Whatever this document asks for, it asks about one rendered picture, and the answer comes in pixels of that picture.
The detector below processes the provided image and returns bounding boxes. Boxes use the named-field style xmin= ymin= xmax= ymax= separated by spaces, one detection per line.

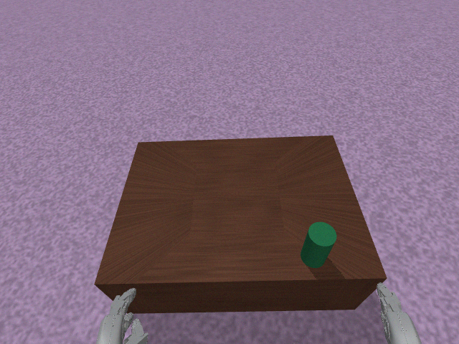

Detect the can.
xmin=301 ymin=222 xmax=336 ymax=268

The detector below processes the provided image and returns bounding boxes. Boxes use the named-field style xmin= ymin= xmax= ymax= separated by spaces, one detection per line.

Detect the right robot hand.
xmin=377 ymin=282 xmax=422 ymax=344

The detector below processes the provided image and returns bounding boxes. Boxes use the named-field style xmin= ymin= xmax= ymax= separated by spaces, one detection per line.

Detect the left robot hand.
xmin=96 ymin=288 xmax=148 ymax=344

